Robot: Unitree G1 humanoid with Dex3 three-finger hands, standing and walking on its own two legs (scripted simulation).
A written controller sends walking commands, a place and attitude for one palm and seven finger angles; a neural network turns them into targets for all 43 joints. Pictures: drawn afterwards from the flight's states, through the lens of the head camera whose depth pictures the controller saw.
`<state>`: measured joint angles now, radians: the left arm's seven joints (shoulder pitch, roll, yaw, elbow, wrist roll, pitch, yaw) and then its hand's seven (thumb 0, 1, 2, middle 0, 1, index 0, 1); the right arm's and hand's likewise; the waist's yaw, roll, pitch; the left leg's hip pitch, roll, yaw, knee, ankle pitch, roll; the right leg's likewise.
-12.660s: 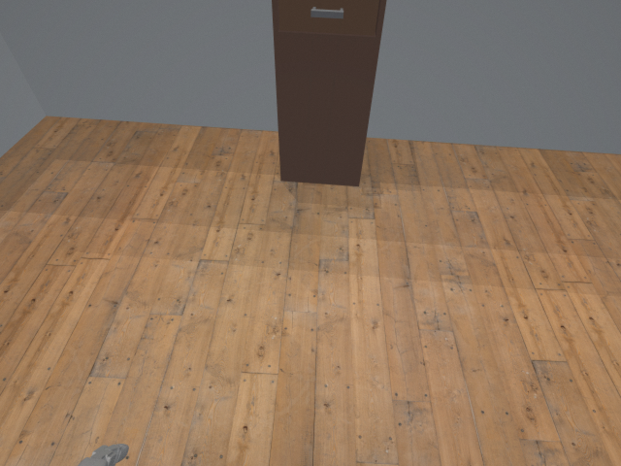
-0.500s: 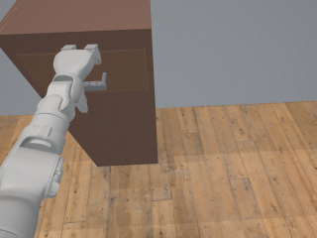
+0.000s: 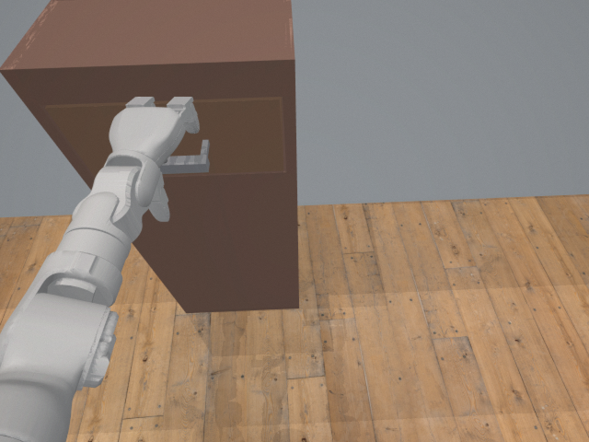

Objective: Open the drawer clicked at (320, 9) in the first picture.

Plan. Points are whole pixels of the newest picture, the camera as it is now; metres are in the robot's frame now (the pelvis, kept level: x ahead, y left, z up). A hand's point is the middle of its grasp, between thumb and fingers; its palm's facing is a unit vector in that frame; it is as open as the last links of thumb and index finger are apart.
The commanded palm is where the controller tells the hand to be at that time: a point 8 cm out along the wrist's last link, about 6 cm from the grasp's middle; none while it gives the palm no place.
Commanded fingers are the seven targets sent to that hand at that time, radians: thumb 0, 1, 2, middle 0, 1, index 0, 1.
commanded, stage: move the hooked fingers above the handle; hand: left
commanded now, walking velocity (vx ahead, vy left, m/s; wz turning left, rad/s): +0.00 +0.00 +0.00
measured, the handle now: (174, 155) +0.55 +0.19 +0.04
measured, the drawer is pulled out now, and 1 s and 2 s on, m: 0.00 0.00 0.00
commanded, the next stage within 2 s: none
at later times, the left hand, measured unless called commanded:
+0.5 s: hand (179, 163) +0.48 +0.16 +0.09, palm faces +0.01 -0.03 -1.00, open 13.8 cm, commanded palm +0.47 +0.19 +0.16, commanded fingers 0.00 -0.50 0.30 -0.30 -1.20 -0.30 -1.20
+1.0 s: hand (189, 149) +0.50 +0.15 +0.10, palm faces +0.08 -0.02 -1.00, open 13.8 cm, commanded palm +0.48 +0.20 +0.16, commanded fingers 0.00 -0.50 0.30 -0.30 -1.20 -0.30 -1.20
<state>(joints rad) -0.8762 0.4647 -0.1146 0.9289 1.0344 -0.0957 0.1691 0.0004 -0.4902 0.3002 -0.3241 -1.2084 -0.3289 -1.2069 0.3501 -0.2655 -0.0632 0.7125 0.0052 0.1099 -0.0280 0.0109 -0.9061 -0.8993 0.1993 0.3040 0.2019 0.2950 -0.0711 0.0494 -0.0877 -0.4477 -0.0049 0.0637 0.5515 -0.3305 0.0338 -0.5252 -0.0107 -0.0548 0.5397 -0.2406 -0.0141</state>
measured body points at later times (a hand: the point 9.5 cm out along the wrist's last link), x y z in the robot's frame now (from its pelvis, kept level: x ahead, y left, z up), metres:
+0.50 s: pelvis +0.00 -0.01 +0.00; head +0.07 -0.03 +0.44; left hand +0.48 +0.16 +0.14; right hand +0.06 -0.28 -0.14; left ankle -0.05 +0.09 -0.73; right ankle +0.00 -0.11 -0.73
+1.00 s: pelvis +0.00 -0.01 +0.00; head +0.08 -0.04 +0.44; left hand +0.49 +0.15 +0.15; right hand +0.05 -0.29 -0.14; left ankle -0.05 +0.09 -0.73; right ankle +0.00 -0.11 -0.73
